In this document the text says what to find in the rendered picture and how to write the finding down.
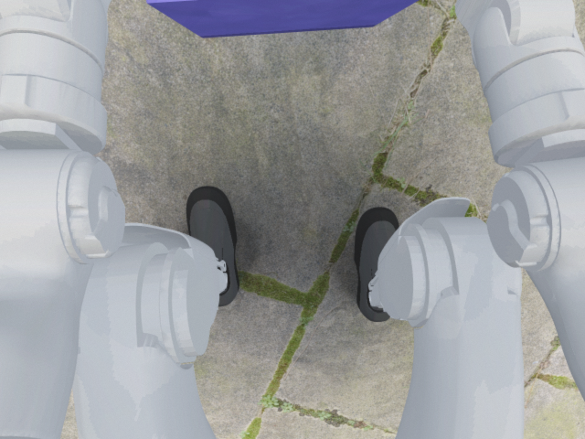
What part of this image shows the robot right upper arm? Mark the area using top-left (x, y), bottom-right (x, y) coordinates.
top-left (486, 157), bottom-right (585, 401)

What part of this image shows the carton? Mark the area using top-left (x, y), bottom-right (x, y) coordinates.
top-left (146, 0), bottom-right (419, 38)

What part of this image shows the robot left foot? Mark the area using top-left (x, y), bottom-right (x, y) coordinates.
top-left (186, 186), bottom-right (239, 306)

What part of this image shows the robot right thigh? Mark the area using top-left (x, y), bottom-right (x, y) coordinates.
top-left (389, 217), bottom-right (524, 439)

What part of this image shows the robot left upper arm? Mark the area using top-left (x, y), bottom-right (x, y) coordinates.
top-left (0, 149), bottom-right (125, 439)

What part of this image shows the robot left forearm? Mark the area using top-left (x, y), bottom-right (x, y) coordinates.
top-left (0, 0), bottom-right (112, 155)

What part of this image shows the robot right forearm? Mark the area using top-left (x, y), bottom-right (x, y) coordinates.
top-left (455, 0), bottom-right (585, 168)

